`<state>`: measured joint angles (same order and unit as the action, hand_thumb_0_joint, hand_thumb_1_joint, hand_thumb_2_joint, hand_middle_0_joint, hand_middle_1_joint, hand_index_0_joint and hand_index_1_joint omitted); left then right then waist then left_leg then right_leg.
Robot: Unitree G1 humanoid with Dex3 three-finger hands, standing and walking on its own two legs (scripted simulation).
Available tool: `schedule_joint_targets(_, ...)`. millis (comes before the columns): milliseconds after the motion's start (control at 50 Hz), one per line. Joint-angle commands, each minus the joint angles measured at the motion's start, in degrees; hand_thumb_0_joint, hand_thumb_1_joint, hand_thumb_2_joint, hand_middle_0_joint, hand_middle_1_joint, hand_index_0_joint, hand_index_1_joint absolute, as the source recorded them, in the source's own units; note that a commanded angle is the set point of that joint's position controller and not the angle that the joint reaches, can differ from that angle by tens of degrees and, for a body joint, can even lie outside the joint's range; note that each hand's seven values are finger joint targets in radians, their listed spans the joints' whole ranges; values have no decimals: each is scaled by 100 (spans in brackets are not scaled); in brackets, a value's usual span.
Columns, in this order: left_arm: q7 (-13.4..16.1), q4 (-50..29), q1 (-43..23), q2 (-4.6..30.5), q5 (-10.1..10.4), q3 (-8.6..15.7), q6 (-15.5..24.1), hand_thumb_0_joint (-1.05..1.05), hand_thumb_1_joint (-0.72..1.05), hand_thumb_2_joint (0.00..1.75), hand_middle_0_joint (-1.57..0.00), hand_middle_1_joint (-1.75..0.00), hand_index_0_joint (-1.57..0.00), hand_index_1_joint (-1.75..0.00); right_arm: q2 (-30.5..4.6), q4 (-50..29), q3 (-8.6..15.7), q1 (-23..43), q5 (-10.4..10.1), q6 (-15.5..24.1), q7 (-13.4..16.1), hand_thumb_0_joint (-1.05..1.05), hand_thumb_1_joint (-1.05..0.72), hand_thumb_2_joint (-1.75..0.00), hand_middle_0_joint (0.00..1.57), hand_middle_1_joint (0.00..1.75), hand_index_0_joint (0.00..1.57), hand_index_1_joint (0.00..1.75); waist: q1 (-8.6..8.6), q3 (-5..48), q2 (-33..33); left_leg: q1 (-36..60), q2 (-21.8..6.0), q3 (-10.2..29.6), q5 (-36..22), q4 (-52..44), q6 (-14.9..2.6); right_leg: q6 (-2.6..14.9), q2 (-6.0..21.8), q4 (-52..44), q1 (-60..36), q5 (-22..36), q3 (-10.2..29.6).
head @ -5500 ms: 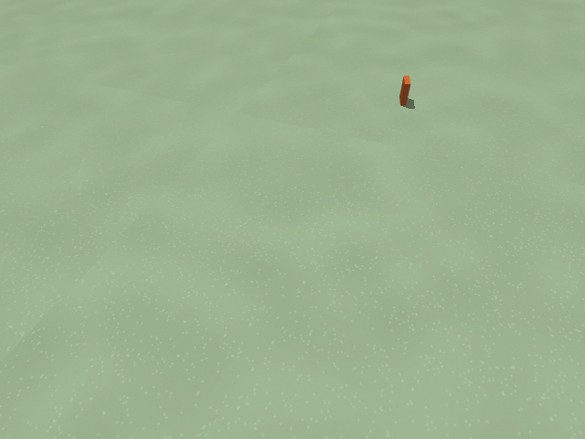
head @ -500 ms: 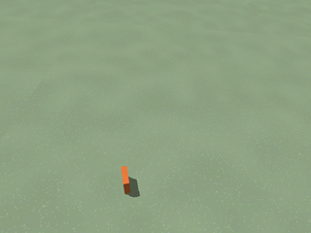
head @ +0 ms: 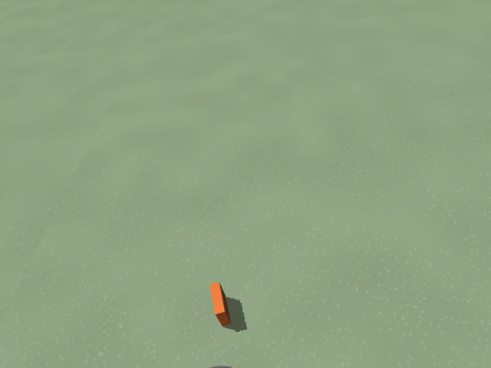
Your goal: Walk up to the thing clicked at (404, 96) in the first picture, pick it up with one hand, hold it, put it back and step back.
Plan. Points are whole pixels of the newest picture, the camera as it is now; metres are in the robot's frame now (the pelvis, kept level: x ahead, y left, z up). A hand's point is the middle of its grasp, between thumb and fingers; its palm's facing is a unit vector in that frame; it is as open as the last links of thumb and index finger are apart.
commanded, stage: walk up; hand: left
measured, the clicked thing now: (220, 304) +0.47 +0.22 -0.69
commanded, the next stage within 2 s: stand in 1.62 s
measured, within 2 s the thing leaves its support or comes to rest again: neither
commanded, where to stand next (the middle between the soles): +0.10 +0.02 m, yaw +2 degrees
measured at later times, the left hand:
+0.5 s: hand out of the picture +0.08 +0.28 -0.16, palm faces +0.03 -0.95 -0.31, open 7.4 cm
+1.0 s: hand out of the picture +0.12 +0.27 -0.14, palm faces +0.04 -0.94 -0.33, open 7.4 cm
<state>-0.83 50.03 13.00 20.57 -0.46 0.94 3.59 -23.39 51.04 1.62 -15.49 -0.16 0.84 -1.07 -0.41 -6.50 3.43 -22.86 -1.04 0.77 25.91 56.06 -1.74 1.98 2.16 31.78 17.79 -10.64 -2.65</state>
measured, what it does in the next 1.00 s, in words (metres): steps on the spot: left foot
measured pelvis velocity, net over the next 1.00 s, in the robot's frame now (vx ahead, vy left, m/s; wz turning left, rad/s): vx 0.05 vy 0.01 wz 0.04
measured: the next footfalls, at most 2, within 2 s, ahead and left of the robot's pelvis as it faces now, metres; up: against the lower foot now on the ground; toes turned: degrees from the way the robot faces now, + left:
left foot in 0.18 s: +0.11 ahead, +0.15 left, +0.00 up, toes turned +2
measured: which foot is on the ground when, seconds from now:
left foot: up 0.00-0.16, down 0.18-1.00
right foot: down 0.00-1.00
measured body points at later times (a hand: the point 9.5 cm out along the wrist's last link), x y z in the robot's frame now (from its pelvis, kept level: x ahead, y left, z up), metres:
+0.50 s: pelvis +0.03 +0.02 +0.01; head +0.04 +0.04 +0.45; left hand +0.08 +0.33 -0.13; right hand +0.14 -0.27 -0.11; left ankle +0.07 +0.15 -0.73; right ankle +0.08 -0.10 -0.73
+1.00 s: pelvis +0.05 +0.01 +0.02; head +0.06 +0.01 +0.47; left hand +0.12 +0.32 -0.12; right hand +0.15 -0.29 -0.12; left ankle +0.07 +0.15 -0.73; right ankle +0.08 -0.10 -0.73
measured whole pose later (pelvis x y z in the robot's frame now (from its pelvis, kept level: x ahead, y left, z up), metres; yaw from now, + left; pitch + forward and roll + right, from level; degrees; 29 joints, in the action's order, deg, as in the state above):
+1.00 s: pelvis +0.05 +0.01 +0.02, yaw +2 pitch -3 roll +0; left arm -0.6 66.8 4.3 19.5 -0.3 0.8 0.9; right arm -20.5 66.7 -0.3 -4.3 0.2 0.6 -0.4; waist -0.2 -3.0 0.6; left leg -8.6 -1.8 0.2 8.8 20.0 1.3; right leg -0.1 1.2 19.2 7.6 -8.9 -4.1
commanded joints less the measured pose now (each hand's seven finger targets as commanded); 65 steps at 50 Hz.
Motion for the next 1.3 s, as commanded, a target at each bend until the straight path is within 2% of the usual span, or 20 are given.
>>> schedule_joint_targets(0, 117, -344, -10, 1553, -64, 448, 9, 0, 90, 90, -20, -30, -20, -30, -979, -6, 303, -519, 39, 44, 52, 0, -90, -90, 20, 30, 20, 30, -14, 495, -1362, -112, -129, -61, -398, -697, 178, 928, 1046, -1443, -229, -268, 1045)
schedule_joint_targets(40, 117, -296, -117, 1482, -76, 444, -31, 0, 90, 90, -20, -30, -20, -30, -883, 81, 275, -349, 56, 71, 62, 0, -90, -90, 20, 30, 20, 30, -52, 549, -1404, 239, -174, -141, -561, -1297, 238, 886, 1045, -1237, -92, 51, 830)
schedule_joint_targets(80, 103, -265, -191, 1550, -53, 433, -98, 0, 90, 90, -20, -30, -20, -30, -875, 164, 279, -210, 64, 96, 86, 0, -90, -90, 20, 30, 20, 30, -84, 598, -1359, 646, -97, -225, -844, -1635, 250, 874, 1124, -956, 139, 52, 880)
schedule_joint_targets(120, 90, -248, -449, 1495, 21, 392, -184, 0, 90, 90, -20, -30, -20, -30, -855, 318, 286, -334, 86, 146, 126, 0, -90, -90, 20, 30, 20, 30, 104, 706, -1080, 1292, -24, -318, -1529, -2387, 172, 713, 1114, -498, 461, -120, 818)
schedule_joint_targets(140, 88, -246, -499, 1310, 49, 320, -220, 0, 90, 90, -20, -30, -20, -30, -923, 364, 308, -343, 127, 184, 159, 0, -90, -90, 20, 30, 20, 30, 181, 723, -826, 1477, -78, -154, -1648, -2745, 114, 541, 1086, -250, 635, -122, 806)
schedule_joint_targets(160, 84, -199, -435, 1127, 94, 252, -244, 0, 90, 90, -20, -30, -20, -30, -1109, 340, 330, -193, 156, 220, 186, 0, -90, -90, 20, 30, 20, 30, 140, 722, -253, 1459, -503, 486, -1531, -3297, 2, 320, 845, 36, 690, -251, 633)
schedule_joint_targets(180, 74, -140, -260, 917, 169, 186, -274, 0, 90, 90, -20, -30, -20, -30, -1368, 196, 329, 253, 194, 269, 194, 0, -90, -90, 20, 30, 20, 30, -137, 677, 521, 1018, -1343, 1837, -1353, -3825, -261, 12, 251, 467, 593, -831, 334)
schedule_joint_targets(200, 103, 84, -173, 1145, 181, 246, -321, 0, 90, 90, -20, -30, -20, -30, -1603, 117, 329, 724, 112, 258, 173, 0, -90, -90, 20, 30, 20, 30, -202, 527, 622, 147, -1708, 2139, -681, -3979, -744, -44, -27, 666, -84, -1565, 224)
schedule_joint_targets(220, 108, 292, -147, 1267, 128, 288, -328, 0, 90, 90, -20, -30, -20, -30, -1510, 156, 306, 999, 83, 218, 158, 0, -90, -90, 20, 30, 20, 30, -264, 389, 556, -439, -1592, 1879, -251, -3902, -785, -7, 110, 682, -703, -1492, 346)
schedule_joint_targets(260, 60, 405, -331, 1236, 94, 262, -281, 0, 90, 90, -20, -30, -20, -30, -1190, 270, 157, 968, 87, 188, 146, 0, -90, -90, 20, 30, 20, 30, -212, 371, 514, -224, -948, 1062, -186, -3778, -300, 35, 180, -205, -732, -927, 395)
schedule_joint_targets(280, 52, 467, -329, 1262, 93, 258, -247, 0, 90, 90, -20, -30, -20, -30, -1100, 297, 111, 1006, 74, 195, 140, 0, -90, -90, 20, 30, 20, 30, -210, 498, 621, 58, -806, 890, -601, -3623, -144, 31, 250, -355, -755, -481, 436)
schedule_joint_targets(320, 70, 628, -389, 1257, 85, 220, -217, 0, 90, 90, -20, -30, -20, -30, -1057, 411, 91, 1013, 46, 195, 116, 0, -90, -90, 20, 30, 20, 30, -165, 814, 571, 381, -772, 847, -941, -3463, -73, 28, 307, -580, -908, -242, 484)
schedule_joint_targets(380, 55, 769, -698, 1263, 67, 165, -196, 0, 90, 90, -20, -30, -20, -30, -1044, 549, 67, 1026, 27, 149, 111, 0, -90, -90, 20, 30, 20, 30, -12, 695, 315, 490, -704, 849, -352, -3751, -43, 20, 402, -922, -721, -726, 605)
schedule_joint_targets(420, 32, 876, -791, 1242, 81, 144, -204, 0, 90, 90, -20, -30, -20, -30, -1074, 634, 72, 1146, 39, 135, 117, 0, -90, -90, 20, 30, 20, 30, -19, 478, 208, 507, -703, 887, -145, -3869, -22, -10, 383, -1074, -584, -835, 577)
schedule_joint_targets(460, 30, 1018, -770, 1203, 83, 136, -185, 0, 90, 90, -20, -30, -20, -30, -1036, 707, 41, 1228, 28, 150, 110, 0, -90, -90, 20, 30, 20, 30, -35, 495, 73, 658, -702, 857, -571, -3843, -30, -13, 420, -1197, -650, -561, 569)
schedule_joint_targets(540, 39, 1166, -857, 1209, 66, 130, -123, 0, 90, 90, -20, -30, -20, -30, -1002, 851, 36, 1253, -9, 181, 117, 0, -90, -90, 20, 30, 20, 30, 14, 935, -352, 1352, -657, 579, -1996, -3575, -6, -48, 585, -1386, -851, 375, 611)
schedule_joint_targets(580, 46, 1228, -937, 1187, 78, 130, -126, 0, 90, 90, -20, -30, -20, -30, -982, 921, 48, 1282, -21, 165, 127, 0, -90, -90, 20, 30, 20, 30, 43, 925, -399, 1480, -645, 524, -2184, -3588, 14, -73, 621, -1441, -833, 479, 594)
schedule_joint_targets(720, 64, 1351, -1063, 1176, 41, 143, -148, 0, 90, 90, -20, -30, -20, -30, -921, 1110, 56, 1448, 11, 95, 114, 0, -90, -90, 20, 30, 20, 30, 35, 729, -594, 1512, -587, 476, -1815, -3802, 57, -127, 655, -1711, -733, 0, 613)
schedule_joint_targets(840, 81, 1384, -1073, 1152, 28, 188, -150, 0, 90, 90, -20, -30, -20, -30, -880, 1200, 38, 1489, 24, 102, 114, 0, -90, -90, 20, 30, 20, 30, -7, 910, -465, 1580, -641, 443, -2262, -3862, 77, -131, 646, -1706, -1053, 335, 545)
schedule_joint_targets(1280, 67, 1314, -1217, 1104, 2, 252, -224, 0, 90, 90, -20, -30, -20, -30, -880, 1224, 33, 1324, 65, 111, 142, 0, -90, -90, 20, 30, 20, 30, 40, 827, -303, 1350, -629, 443, -1922, -4019, 93, -119, 554, -1750, -1231, 133, 536)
